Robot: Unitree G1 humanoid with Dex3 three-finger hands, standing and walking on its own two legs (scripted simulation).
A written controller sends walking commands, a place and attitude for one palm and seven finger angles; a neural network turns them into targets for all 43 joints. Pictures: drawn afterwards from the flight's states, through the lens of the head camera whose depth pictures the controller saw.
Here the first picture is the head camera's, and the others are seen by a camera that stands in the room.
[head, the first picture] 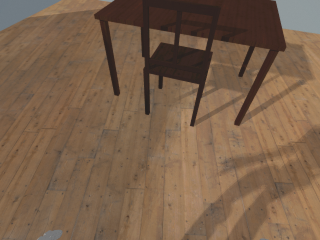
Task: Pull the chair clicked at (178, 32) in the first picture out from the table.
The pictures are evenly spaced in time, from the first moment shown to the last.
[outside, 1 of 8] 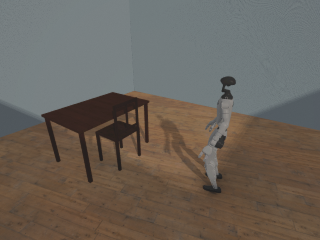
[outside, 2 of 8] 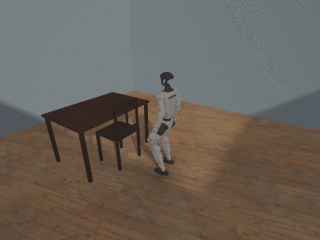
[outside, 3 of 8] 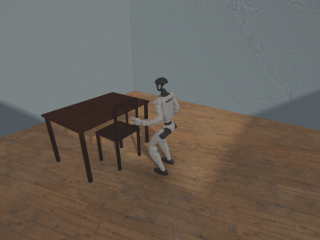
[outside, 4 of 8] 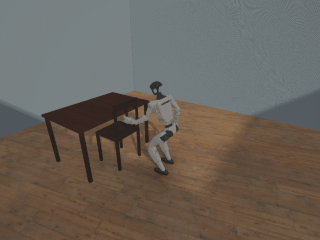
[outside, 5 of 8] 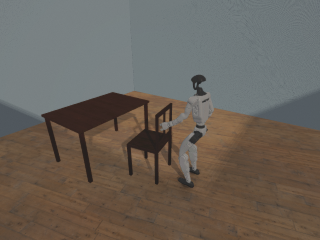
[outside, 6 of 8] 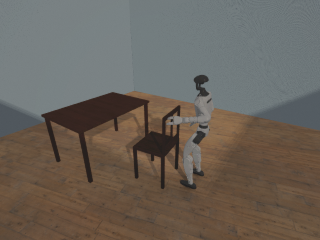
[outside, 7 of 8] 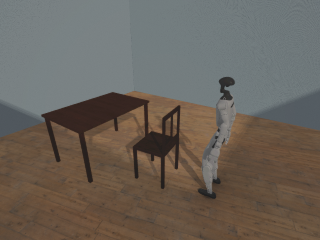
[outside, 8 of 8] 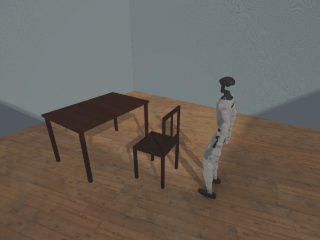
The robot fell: no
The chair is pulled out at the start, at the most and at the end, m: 0.00 0.63 0.63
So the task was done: yes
